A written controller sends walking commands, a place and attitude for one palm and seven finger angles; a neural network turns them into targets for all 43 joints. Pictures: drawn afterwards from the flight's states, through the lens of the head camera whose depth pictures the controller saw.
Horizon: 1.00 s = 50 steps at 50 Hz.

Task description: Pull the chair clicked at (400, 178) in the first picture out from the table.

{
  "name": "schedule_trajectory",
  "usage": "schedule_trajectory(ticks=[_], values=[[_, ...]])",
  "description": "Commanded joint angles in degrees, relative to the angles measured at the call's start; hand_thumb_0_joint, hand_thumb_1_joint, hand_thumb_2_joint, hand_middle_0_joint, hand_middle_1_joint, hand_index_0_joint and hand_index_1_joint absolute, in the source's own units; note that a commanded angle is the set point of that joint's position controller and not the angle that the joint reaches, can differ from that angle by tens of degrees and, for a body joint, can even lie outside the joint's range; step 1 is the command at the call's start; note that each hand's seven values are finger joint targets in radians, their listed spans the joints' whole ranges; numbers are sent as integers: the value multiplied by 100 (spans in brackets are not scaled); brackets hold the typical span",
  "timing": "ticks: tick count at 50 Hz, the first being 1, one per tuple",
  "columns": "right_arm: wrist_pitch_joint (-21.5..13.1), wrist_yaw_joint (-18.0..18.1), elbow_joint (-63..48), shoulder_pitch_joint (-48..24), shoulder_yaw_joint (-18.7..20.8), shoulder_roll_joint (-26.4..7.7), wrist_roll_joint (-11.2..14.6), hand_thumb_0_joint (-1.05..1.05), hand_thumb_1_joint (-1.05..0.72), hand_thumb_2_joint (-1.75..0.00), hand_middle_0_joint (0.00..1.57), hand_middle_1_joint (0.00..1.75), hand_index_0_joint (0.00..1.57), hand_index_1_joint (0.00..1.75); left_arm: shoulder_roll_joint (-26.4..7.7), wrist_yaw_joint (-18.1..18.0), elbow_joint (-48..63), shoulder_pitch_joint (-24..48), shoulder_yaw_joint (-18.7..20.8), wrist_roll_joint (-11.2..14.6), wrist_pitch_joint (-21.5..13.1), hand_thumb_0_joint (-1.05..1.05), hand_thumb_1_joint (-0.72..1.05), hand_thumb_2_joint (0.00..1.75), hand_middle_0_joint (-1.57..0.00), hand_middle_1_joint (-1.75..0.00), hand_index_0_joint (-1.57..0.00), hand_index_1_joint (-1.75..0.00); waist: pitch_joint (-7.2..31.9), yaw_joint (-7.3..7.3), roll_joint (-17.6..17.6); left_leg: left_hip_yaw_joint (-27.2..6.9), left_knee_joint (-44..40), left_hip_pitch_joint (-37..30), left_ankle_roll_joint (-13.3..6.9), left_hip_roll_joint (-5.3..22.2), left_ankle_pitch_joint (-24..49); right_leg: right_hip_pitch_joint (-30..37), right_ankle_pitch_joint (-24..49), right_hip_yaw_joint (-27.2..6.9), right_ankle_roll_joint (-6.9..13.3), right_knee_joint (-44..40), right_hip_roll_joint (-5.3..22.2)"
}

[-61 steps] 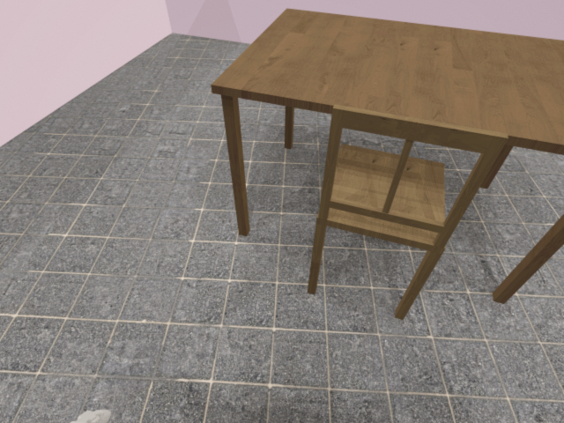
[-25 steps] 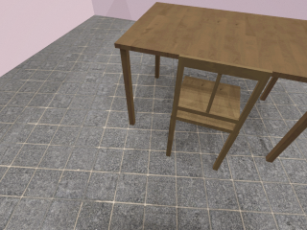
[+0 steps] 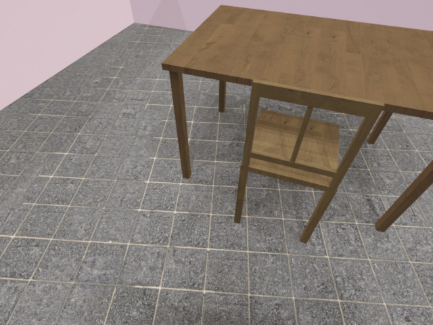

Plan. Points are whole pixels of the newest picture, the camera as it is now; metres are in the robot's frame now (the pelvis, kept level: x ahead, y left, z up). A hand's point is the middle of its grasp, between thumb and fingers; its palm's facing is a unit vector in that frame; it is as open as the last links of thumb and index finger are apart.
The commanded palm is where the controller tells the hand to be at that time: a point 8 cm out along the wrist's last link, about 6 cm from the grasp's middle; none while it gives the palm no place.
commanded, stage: look at it before walking up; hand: left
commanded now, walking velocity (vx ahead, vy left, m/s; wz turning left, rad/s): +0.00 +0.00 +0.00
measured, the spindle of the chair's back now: (300, 135) +0.73 -0.24 -0.11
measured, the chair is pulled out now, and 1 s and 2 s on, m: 0.00 0.00 0.00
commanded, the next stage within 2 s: turn to face it in 0.22 s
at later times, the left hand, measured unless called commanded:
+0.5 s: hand out of the picture +0.06 +0.24 -0.16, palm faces -0.02 -0.94 -0.33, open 7.4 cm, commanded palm none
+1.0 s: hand out of the picture +0.07 +0.19 -0.19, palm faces -0.14 -0.97 -0.20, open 7.4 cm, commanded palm none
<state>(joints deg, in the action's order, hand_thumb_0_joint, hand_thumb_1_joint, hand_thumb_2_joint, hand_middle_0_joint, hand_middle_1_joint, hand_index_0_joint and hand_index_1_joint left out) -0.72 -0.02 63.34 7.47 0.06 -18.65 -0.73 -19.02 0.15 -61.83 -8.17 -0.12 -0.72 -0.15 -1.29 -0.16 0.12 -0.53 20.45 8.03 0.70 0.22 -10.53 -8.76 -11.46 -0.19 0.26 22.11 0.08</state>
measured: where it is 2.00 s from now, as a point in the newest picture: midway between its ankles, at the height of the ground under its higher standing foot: outside the picture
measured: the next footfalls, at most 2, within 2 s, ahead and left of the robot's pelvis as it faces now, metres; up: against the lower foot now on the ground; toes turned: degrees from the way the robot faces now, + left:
left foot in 1.52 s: +0.16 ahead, +0.08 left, +0.00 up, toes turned -12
right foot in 1.98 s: +0.25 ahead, -0.30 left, +0.00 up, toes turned -30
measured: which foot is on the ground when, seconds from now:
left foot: down 0.00-1.00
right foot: down 0.00-1.00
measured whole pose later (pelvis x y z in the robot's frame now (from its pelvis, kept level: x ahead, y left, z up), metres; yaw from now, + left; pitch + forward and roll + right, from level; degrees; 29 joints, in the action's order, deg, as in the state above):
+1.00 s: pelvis -0.02 +0.01 -0.02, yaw -9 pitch +0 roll +1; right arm 1.2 1.3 59.0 15.4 3.0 -11.0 -0.8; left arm -11.0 -0.2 -54.9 -12.6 2.2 -1.2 3.3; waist -2.3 1.2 1.2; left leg 7.2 33.7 16.4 0.0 2.9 -17.3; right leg -20.1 -14.4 -8.3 -0.3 34.5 -3.2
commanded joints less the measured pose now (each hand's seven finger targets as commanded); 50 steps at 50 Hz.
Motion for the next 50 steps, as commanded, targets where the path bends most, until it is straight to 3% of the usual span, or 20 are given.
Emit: schedule_trajectory(ticks=[1,19,24,30,36,39,43,45,47,48,49,50], values=[[-140,85,-344,-225,205,-1159,14,0,-90,-90,20,30,20,30,-1168,-90,343,237,238,4,-158,0,90,90,-20,-30,-20,-30,289,34,19,-544,-317,-14,-184,613,603,61,609,-640,148,-444,662],[-131,105,-309,-161,192,-1141,16,0,-90,-90,20,30,20,30,-1149,-83,297,179,244,1,-136,0,90,90,-20,-30,-20,-30,185,24,-36,-488,-357,-96,-161,648,583,15,635,-665,155,-508,627],[-20,144,-362,227,144,-511,8,0,-90,-90,20,30,20,30,-582,-102,335,-187,199,-1,51,0,90,90,-20,-30,-20,-30,226,46,-20,-164,48,-83,-65,689,473,-314,956,-859,117,-131,581],[52,177,-670,351,278,-457,1,0,-90,-90,20,30,20,30,-523,-82,670,-344,306,-29,143,0,90,90,-20,-30,-20,-30,106,56,22,-36,358,231,-115,773,-36,-764,836,-1094,188,289,460],[67,178,-851,442,366,-304,-6,0,-90,-90,20,30,20,30,-346,-67,926,-468,379,-52,169,0,90,90,-20,-30,-20,-30,79,32,-110,-78,458,506,-205,843,-739,-1122,236,-1206,217,562,290],[78,169,-897,488,410,-190,-2,0,-90,-90,20,30,20,30,-289,-73,982,-541,399,-69,158,0,90,90,-20,-30,-20,-30,118,29,117,72,717,551,-179,737,-1002,-1286,34,-1416,281,472,338],[80,169,-854,746,404,89,7,0,-90,-90,20,30,20,30,-343,-111,1028,-572,459,-65,149,0,90,90,-20,-30,-20,-30,240,92,650,370,1406,605,-54,377,-1082,-1310,-188,-2156,538,-78,751],[75,179,-793,890,395,182,10,0,-90,-90,20,30,20,30,-300,-134,1041,-493,474,-56,168,0,90,90,-20,-30,-20,-30,224,147,713,334,1359,472,-45,339,-994,-1403,-126,-2181,591,-140,776],[57,183,-725,1013,409,155,7,0,-90,-90,20,30,20,30,-185,-130,1096,-372,475,-52,191,0,90,90,-20,-30,-20,-30,132,200,466,188,972,187,-115,493,-926,-1727,-300,-1873,459,42,493],[42,185,-717,1067,425,71,-6,0,-90,-90,20,30,20,30,-85,-115,1128,-296,463,-49,206,0,90,90,-20,-30,-20,-30,63,225,59,-53,601,93,-218,745,-961,-1931,-488,-1525,325,370,213],[26,187,-727,1067,459,-81,-22,0,-90,-90,20,30,20,30,61,-98,1168,-283,441,-49,200,0,90,90,-20,-30,-20,-30,17,205,-452,-490,116,42,-394,1178,-1050,-2081,-551,-1056,170,958,-122],[2,205,-759,1015,511,-287,-37,0,-90,-90,20,30,20,30,233,-75,1165,-350,437,-45,204,0,90,90,-20,-30,-20,-30,-36,182,-1193,-1087,-526,245,-732,1823,-1207,-2083,-718,-475,23,1986,-362]])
